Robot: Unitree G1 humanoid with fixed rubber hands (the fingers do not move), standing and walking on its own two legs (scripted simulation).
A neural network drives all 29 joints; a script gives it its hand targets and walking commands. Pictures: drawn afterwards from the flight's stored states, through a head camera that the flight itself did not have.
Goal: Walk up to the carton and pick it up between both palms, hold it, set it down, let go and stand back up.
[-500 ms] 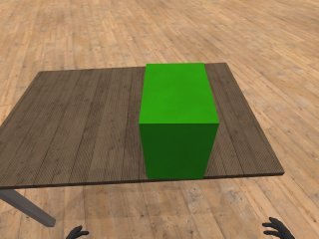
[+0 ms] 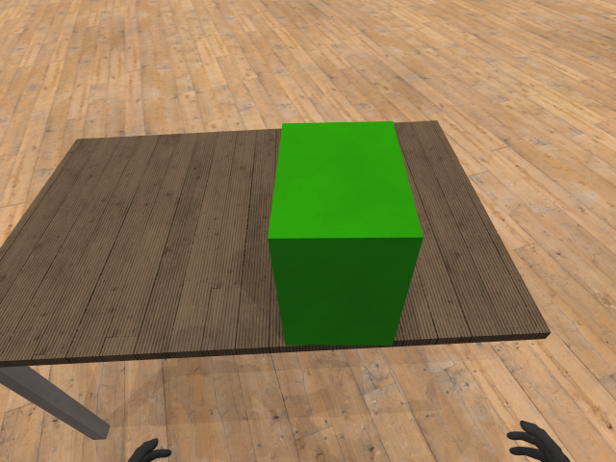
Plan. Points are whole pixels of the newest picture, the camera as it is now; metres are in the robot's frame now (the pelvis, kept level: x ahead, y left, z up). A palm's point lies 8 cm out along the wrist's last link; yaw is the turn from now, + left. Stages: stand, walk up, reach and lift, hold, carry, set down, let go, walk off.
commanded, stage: stand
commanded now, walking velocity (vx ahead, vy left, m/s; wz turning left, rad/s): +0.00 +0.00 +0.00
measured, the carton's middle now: (337, 235) +0.49 -0.02 -0.02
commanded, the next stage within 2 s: none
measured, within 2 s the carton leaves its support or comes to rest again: neither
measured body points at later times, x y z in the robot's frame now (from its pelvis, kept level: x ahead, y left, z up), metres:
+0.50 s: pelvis +0.00 +0.00 +0.00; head -0.01 +0.00 +0.45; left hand +0.12 +0.28 -0.11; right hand +0.13 -0.29 -0.11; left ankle +0.02 +0.13 -0.74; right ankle +0.03 -0.13 -0.74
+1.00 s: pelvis +0.00 +0.00 +0.00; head -0.01 +0.00 +0.45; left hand +0.12 +0.28 -0.11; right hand +0.13 -0.29 -0.11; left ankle +0.02 +0.13 -0.74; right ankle +0.03 -0.13 -0.74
